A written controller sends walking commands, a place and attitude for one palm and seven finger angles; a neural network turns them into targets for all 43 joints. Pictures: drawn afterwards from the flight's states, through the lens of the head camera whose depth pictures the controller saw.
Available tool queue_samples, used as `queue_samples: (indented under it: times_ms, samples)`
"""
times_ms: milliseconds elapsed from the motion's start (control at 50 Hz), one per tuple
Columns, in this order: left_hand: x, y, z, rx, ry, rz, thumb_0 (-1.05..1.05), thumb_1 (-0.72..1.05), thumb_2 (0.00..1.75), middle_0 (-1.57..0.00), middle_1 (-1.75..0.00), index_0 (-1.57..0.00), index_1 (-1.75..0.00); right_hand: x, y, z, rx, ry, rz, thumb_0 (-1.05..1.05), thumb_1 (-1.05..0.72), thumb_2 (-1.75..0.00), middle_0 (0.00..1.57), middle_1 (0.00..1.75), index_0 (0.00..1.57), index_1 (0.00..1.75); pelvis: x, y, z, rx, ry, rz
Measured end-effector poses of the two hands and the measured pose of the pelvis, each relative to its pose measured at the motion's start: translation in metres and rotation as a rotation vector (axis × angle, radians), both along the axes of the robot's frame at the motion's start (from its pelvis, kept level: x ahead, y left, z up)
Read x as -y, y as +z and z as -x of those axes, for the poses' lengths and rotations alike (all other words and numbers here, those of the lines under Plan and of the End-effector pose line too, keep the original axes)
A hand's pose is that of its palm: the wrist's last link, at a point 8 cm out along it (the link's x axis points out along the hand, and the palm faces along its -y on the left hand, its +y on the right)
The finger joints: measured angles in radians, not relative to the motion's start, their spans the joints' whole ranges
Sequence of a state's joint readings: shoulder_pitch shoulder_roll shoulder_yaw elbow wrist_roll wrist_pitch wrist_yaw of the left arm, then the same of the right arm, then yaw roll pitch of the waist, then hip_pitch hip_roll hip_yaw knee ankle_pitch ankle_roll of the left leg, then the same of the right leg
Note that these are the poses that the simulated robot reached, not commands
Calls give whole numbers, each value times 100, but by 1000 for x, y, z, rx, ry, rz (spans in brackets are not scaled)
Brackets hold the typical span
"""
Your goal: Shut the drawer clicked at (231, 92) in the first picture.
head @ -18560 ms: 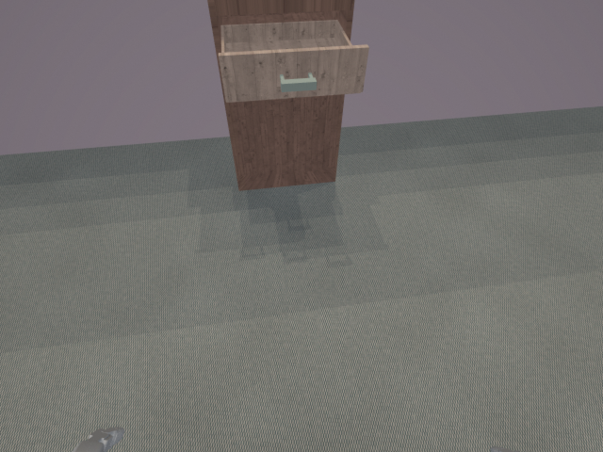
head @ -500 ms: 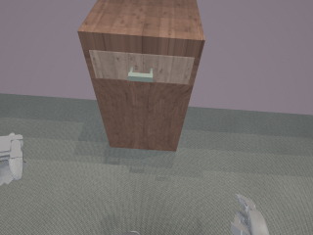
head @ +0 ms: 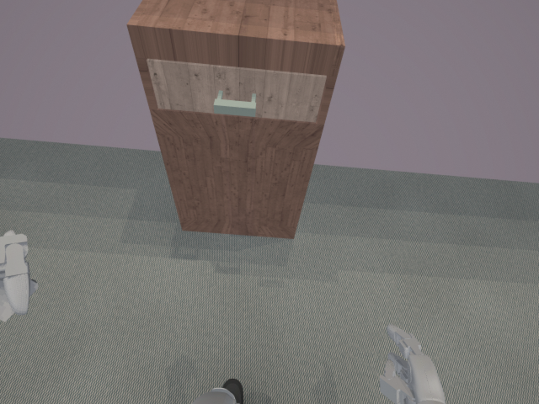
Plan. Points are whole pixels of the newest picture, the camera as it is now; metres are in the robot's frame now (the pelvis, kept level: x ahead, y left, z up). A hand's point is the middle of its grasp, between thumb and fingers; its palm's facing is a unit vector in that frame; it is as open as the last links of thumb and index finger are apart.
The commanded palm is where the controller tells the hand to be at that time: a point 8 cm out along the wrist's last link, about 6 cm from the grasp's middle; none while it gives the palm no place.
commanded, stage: step back with the hand held close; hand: left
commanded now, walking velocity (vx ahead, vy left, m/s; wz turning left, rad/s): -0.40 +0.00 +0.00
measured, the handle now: (236, 102) +0.78 +0.16 -0.05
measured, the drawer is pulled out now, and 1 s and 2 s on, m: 0.00 0.00 0.00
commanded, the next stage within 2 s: stop stepping back and stand still in 0.10 s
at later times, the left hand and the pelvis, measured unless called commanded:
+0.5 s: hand out of the picture +0.15 +0.29 +0.14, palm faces +0.42 -0.86 -0.29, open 3.2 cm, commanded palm +0.08 +0.31 +0.19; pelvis -0.06 +0.03 +0.00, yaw -2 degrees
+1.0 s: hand out of the picture +0.09 +0.32 +0.16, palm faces +0.39 -0.88 -0.27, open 3.2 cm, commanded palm +0.03 +0.36 +0.19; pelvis -0.11 +0.09 -0.01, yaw -1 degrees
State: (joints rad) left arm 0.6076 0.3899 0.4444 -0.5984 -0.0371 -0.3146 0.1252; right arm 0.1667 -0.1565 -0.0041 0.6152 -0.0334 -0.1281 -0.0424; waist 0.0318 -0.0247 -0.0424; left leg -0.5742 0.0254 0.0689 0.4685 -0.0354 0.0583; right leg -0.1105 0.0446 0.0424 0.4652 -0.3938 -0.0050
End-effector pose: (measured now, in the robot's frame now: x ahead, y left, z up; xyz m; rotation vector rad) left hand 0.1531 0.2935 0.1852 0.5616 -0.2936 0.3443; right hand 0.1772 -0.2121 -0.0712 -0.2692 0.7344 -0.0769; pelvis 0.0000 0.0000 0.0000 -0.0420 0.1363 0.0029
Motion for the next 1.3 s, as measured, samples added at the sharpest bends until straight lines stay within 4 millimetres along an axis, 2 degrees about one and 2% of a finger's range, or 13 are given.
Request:
queue_samples:
  times_ms: [80, 180, 280, 380, 440, 500, 620, 700, 880, 1000, 1080, 1180, 1300]
  samples:
    - [34, -11, -4, -36, -130, 13, 1, 89, 90, -141, -159, -141, -160, 10, -10, 18, -20, 6, -6, 1, -90, -90, 21, 30, 20, 30, 11, -2, 33, 17, -30, 12]
    - [57, 16, 17, 34, -284, -90, 1, 88, 90, -140, -159, -141, -160, 30, 2, 54, 4, -73, -5, 1, -90, -90, 21, 30, 20, 30, 22, -3, 51, 75, -28, 17]
    - [37, 25, 53, 68, -239, -126, 1, 88, 90, -140, -159, -141, -160, 54, 20, 79, 75, -144, 53, 1, -90, -90, 21, 30, 20, 30, 17, -6, 48, 126, -9, 11]
    - [-9, -1, 67, 94, -46, 19, 0, 88, 90, -141, -159, -141, -160, 62, 16, 91, 66, -189, 133, 1, -90, -90, 20, 30, 20, 30, -7, -10, 34, 140, -8, 15]
    - [-33, -27, 56, 78, 37, 140, 0, 88, 90, -141, -159, -141, -160, 46, 14, 93, 21, -169, 161, 1, -91, -90, 20, 30, 19, 30, -21, -10, 38, 150, 2, -1]
    - [-37, -36, 41, 38, 16, 196, 1, 89, 90, -141, -159, -141, -160, 17, 21, 92, 34, -113, 143, 1, -91, -90, 20, 30, 19, 30, -30, -4, 56, 154, -29, -3]
    - [-10, 15, 47, 94, -238, 74, 2, 89, 90, -140, -159, -140, -160, -42, 43, 100, 128, -50, 27, 1, -90, -90, 20, 30, 20, 30, -42, 11, 80, 151, -70, 32]
    - [-15, 37, 67, 61, -260, -2, 1, 88, 90, -140, -159, -141, -160, -62, 45, 110, 138, -64, -26, 1, -90, -90, 21, 30, 20, 30, -51, 19, 83, 148, -84, 45]
    - [-61, 1, 107, -62, -32, 78, 1, 88, 90, -140, -159, -141, -160, -53, 10, 142, 5, -87, 19, 1, -90, -90, 21, 30, 20, 30, -70, 6, 108, 165, -76, -4]
    - [-72, -16, 104, 82, -36, 197, 1, 88, 90, -141, -159, -141, -160, -45, 7, 165, -7, -134, 120, 1, -90, -90, 21, 30, 20, 30, -87, -8, 107, 173, -22, -4]
    - [-71, 0, 94, 81, -97, 110, 1, 88, 90, -141, -159, -141, -160, -59, 10, 173, 20, -152, 68, 1, -90, -90, 20, 30, 20, 30, -91, -2, 116, 194, -35, -19]
    - [-65, 29, 101, 42, -147, -35, 1, 89, 90, -141, -159, -141, -160, -79, 13, 180, 15, -140, -27, 1, -90, -90, 20, 30, 20, 30, -88, 10, 116, 174, -49, 0]
    - [-63, 15, 106, -63, -65, -59, 1, 88, 90, -140, -159, -141, -160, -76, -10, 170, -26, -119, -71, 1, -90, -90, 21, 30, 20, 30, -80, 3, 111, 145, -56, -10]
